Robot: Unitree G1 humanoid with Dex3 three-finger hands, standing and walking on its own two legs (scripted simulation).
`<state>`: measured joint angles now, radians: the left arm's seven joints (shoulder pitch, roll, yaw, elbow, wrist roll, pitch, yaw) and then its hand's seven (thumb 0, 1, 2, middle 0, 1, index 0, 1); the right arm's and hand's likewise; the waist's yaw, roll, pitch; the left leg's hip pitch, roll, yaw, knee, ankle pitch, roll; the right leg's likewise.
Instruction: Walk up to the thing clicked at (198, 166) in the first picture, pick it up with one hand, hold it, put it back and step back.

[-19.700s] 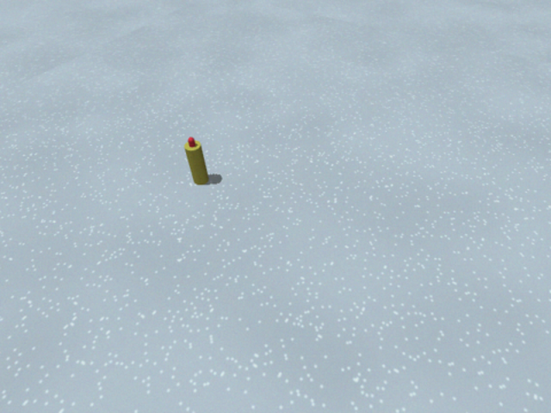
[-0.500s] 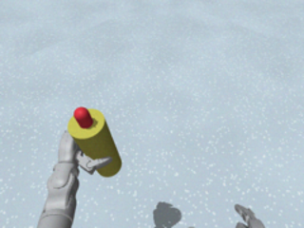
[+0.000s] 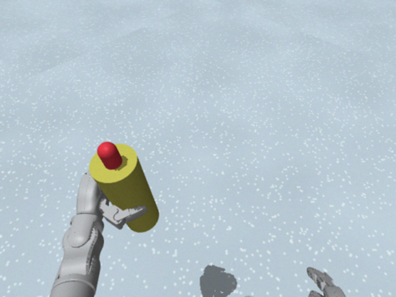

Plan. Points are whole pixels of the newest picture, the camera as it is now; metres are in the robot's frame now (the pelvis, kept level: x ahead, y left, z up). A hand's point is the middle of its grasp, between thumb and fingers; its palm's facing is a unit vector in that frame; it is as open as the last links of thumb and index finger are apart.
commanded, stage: hold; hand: left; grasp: from the side
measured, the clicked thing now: (127, 188) +0.32 +0.16 +0.05
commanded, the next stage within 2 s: crouch in 0.44 s
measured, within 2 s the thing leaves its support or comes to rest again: neither
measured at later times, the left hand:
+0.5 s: hand (124, 190) +0.32 +0.17 +0.04, palm faces +0.00 -1.00 -0.03, open 11.1 cm
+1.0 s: hand (136, 207) +0.35 +0.17 -0.09, palm faces +0.03 -1.00 -0.01, open 11.0 cm
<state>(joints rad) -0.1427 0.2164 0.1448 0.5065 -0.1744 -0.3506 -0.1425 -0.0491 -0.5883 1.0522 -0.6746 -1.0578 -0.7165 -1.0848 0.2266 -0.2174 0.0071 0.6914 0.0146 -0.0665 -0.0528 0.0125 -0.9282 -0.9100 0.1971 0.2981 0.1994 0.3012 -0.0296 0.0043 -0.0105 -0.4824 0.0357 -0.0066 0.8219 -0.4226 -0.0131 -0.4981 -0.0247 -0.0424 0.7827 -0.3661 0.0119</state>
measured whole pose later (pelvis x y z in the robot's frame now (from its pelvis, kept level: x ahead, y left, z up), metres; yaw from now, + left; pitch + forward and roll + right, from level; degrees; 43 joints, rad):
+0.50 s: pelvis +0.00 +0.00 +0.00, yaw +0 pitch +5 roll -1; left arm -0.15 0.22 0.12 0.50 -0.17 -0.35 -0.14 -0.05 -0.59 1.05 -0.68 -1.06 -0.72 -1.08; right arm 0.24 -0.22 0.01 0.69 0.02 -0.07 -0.05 0.01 -0.93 -0.91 0.20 0.30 0.20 0.30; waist -0.03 0.01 -0.01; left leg -0.49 0.03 0.00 0.83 -0.42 -0.01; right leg -0.50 -0.03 -0.04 0.78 -0.36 0.02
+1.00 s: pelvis -0.02 +0.00 -0.07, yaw +0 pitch +19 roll -2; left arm -0.35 0.24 0.21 0.85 -0.14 -0.63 -0.15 -0.05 -0.57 1.02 -0.68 -1.04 -0.73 -1.07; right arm 0.21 -0.25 -0.01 0.69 -0.04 -0.10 0.02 0.01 -0.90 -0.91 0.20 0.30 0.20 0.30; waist -0.07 -0.03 -0.10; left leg -1.02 0.03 -0.03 1.22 -0.54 -0.01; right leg -1.03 -0.04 -0.04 1.17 -0.48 0.02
